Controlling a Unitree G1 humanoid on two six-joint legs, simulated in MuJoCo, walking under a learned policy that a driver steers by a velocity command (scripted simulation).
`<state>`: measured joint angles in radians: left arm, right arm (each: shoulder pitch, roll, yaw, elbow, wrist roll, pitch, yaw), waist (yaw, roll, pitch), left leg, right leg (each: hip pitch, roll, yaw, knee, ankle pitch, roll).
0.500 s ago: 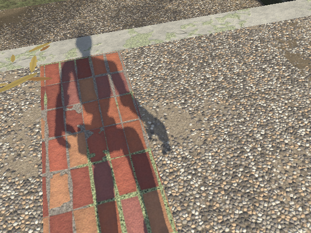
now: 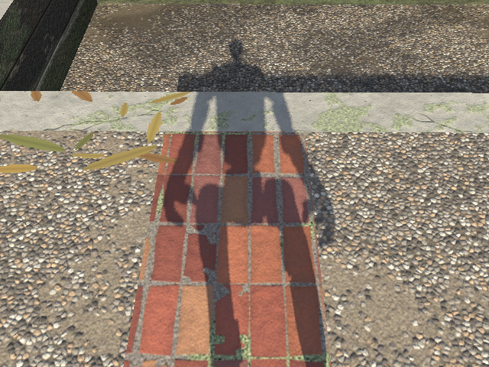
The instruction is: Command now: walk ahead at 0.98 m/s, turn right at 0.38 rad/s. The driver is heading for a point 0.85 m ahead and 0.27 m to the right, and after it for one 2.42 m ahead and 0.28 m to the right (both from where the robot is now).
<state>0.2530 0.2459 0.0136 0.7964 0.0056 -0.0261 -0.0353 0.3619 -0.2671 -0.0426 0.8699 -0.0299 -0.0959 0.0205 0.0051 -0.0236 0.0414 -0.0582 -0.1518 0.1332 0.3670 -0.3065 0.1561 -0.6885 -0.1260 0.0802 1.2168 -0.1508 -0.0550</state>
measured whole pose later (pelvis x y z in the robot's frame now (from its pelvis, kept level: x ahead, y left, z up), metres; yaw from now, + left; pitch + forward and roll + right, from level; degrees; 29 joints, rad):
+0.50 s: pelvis +0.45 -0.05 +0.00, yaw -23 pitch +1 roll +0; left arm 0.49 0.28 0.06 0.91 0.00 -0.06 -0.01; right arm -0.02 -0.22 0.06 0.59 -0.05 -0.07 0.02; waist 0.10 0.00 0.01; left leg -0.72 0.15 -0.12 0.84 -0.07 -0.06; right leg -0.06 0.20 0.14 0.36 -0.29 -0.17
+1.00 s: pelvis +0.78 -0.14 +0.00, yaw -43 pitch +1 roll +2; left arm -0.01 0.29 0.02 0.63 0.04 -0.01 -0.06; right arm 0.45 -0.31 -0.04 0.85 0.00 -0.07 0.02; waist -0.11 -0.03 0.06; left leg -0.10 0.05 0.16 0.43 -0.34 -0.04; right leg -0.52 0.02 0.02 0.58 -0.01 -0.06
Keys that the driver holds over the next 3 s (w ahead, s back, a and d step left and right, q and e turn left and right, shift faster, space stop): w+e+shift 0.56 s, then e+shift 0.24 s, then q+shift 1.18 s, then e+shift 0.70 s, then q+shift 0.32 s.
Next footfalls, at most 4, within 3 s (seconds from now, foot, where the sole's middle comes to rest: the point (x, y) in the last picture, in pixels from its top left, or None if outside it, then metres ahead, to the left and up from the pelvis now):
0.24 right None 0.40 -0.06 -0.77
0.64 left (259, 254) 0.85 -0.01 -0.77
1.02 right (358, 257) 0.84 -0.32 -0.77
1.38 left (281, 240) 0.90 -0.08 -0.77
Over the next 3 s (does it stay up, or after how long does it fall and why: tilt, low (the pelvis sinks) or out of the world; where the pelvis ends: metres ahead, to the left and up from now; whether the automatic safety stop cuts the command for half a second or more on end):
stays up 0.82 -0.21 0.01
